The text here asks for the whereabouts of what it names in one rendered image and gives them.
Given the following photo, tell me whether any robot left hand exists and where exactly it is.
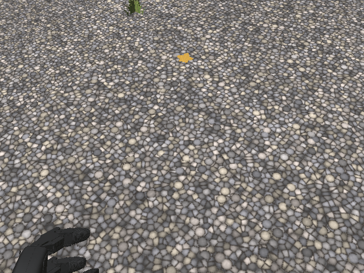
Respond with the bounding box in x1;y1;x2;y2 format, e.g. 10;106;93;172
12;227;99;273

